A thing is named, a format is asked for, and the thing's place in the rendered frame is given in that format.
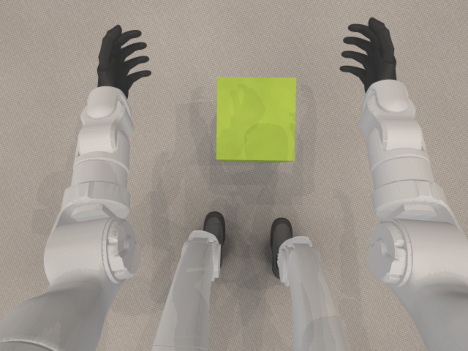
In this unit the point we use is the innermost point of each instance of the left robot hand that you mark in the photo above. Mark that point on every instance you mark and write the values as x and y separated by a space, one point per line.
112 69

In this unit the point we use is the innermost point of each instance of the robot left forearm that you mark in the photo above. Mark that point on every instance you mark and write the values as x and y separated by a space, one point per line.
99 181

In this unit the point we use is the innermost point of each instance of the robot right forearm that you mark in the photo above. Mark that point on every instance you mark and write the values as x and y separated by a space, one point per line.
404 186

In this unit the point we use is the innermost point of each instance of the robot left upper arm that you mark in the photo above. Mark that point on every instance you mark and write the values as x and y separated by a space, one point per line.
86 263

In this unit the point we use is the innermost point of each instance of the robot left thigh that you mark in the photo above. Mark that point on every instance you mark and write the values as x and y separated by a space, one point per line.
185 318

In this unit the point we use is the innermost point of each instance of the robot right upper arm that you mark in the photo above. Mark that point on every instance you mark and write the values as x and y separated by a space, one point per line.
425 263

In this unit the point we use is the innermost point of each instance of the right robot hand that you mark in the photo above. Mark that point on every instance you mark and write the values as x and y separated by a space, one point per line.
380 62

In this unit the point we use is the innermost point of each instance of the robot left foot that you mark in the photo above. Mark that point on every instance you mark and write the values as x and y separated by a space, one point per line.
214 224

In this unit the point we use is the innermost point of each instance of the carton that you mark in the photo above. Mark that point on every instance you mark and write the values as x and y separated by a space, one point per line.
255 119

